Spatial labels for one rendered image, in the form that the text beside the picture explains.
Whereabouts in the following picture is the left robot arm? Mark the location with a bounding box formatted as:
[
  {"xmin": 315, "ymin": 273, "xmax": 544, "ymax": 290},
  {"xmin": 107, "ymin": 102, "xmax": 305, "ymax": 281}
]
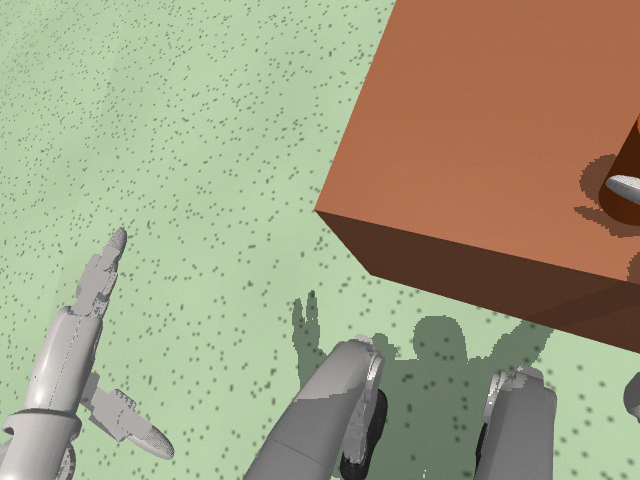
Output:
[{"xmin": 0, "ymin": 409, "xmax": 82, "ymax": 480}]

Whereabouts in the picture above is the right robot hand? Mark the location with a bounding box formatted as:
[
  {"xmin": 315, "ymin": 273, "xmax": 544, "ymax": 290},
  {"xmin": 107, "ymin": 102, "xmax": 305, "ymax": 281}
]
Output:
[{"xmin": 606, "ymin": 175, "xmax": 640, "ymax": 205}]

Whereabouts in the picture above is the left robot hand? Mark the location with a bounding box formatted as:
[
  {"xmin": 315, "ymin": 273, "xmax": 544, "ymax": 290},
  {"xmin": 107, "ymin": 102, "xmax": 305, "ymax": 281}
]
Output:
[{"xmin": 22, "ymin": 227, "xmax": 174, "ymax": 460}]

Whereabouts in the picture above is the can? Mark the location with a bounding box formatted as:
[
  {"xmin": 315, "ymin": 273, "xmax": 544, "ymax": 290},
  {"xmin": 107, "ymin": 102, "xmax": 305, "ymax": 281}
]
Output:
[{"xmin": 599, "ymin": 114, "xmax": 640, "ymax": 226}]

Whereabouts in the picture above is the left robot foot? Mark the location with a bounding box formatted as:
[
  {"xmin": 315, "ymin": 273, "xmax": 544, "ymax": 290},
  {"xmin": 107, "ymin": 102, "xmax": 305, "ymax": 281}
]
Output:
[{"xmin": 340, "ymin": 389, "xmax": 388, "ymax": 480}]

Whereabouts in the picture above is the right robot arm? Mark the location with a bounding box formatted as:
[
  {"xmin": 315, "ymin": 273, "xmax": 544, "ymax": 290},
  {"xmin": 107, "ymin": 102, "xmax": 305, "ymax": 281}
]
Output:
[{"xmin": 623, "ymin": 372, "xmax": 640, "ymax": 424}]

